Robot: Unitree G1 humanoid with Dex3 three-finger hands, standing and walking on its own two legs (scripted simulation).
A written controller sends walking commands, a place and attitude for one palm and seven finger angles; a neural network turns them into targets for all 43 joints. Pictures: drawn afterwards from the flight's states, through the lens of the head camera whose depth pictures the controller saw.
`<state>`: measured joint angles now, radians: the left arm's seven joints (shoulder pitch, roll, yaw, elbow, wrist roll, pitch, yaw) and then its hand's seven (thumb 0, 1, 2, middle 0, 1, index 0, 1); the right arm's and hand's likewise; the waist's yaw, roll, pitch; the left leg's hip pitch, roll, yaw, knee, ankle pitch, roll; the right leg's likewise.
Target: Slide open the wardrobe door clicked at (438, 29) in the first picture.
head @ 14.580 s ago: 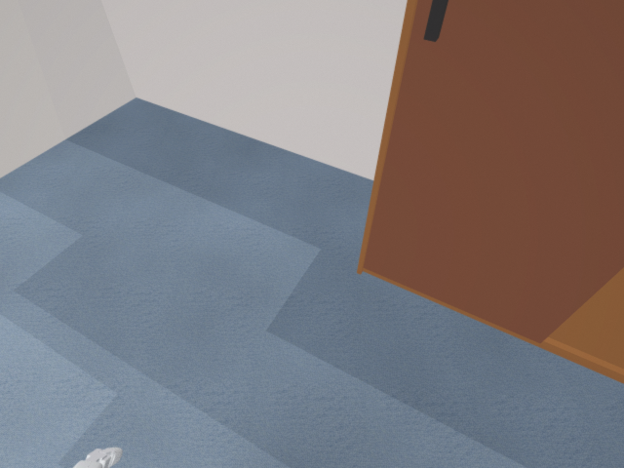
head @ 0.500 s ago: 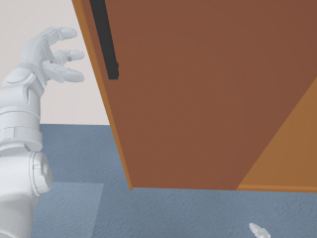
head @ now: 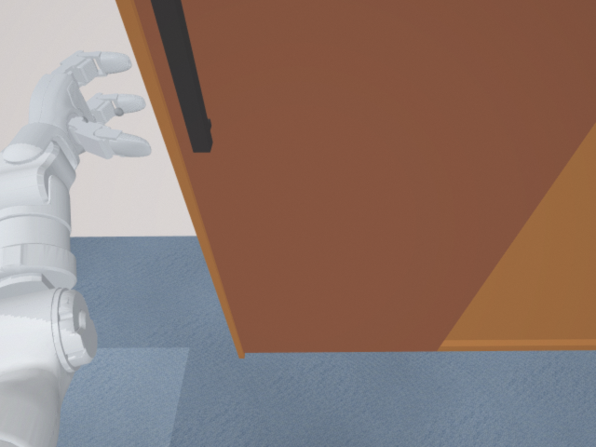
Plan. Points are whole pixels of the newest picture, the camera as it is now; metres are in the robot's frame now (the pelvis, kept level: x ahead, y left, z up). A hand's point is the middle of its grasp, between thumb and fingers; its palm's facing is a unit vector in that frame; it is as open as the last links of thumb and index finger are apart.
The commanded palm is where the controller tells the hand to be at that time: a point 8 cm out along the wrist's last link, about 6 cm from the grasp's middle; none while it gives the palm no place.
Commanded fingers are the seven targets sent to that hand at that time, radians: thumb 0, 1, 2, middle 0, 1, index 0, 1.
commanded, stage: move the hooked fingers beside the handle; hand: left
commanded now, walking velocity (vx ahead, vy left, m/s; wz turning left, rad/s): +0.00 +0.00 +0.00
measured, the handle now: (188, 68) +0.51 +0.15 +0.27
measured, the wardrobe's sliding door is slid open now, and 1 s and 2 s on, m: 0.00 0.00 0.00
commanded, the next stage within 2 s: feel for the door with the fingertips in 0.52 s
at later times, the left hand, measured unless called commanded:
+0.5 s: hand (120, 106) +0.45 +0.23 +0.25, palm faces +0.06 -1.00 +0.00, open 14.0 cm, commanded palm +0.43 +0.28 +0.25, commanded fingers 0.00 -0.50 0.30 -0.30 -1.20 -0.30 -1.20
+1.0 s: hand (147, 111) +0.45 +0.19 +0.24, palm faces +0.03 -1.00 +0.01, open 14.0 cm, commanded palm +0.43 +0.24 +0.25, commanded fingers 0.00 -0.50 0.30 -0.30 -1.20 -0.30 -1.20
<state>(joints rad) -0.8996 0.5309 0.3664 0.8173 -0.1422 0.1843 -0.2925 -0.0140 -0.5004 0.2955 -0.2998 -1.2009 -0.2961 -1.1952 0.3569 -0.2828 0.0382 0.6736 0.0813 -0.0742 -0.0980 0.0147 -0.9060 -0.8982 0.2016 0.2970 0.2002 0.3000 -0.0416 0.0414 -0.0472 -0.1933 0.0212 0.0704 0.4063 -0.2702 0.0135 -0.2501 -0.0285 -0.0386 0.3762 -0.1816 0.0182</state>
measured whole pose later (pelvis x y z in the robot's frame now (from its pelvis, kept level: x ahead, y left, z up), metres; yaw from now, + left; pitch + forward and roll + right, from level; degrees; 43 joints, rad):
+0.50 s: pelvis -0.01 +0.00 +0.00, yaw +0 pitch +4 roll -1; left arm -1.03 0.58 0.37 1.04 -0.12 0.10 -0.30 -0.01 -0.50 0.30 -0.30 -1.20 -0.30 -1.20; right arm 0.34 -0.29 0.05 0.68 0.08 -0.09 -0.12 0.01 -0.91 -0.90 0.20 0.30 0.20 0.30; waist -0.06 0.03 -0.04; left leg -0.24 0.02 0.06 0.42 -0.26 0.01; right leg -0.29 -0.03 -0.05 0.39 -0.17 0.01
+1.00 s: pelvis -0.01 +0.00 +0.00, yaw +0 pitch +4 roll -1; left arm -0.98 0.46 0.31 0.89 -0.14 0.19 -0.23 -0.01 -0.50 0.30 -0.30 -1.20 -0.30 -1.20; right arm 0.29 -0.27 0.05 0.67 0.07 -0.10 -0.10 0.01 -0.91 -0.90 0.20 0.30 0.20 0.30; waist -0.04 0.04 -0.06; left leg -0.22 0.02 0.06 0.43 -0.27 0.01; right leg -0.27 -0.03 -0.05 0.40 -0.18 0.02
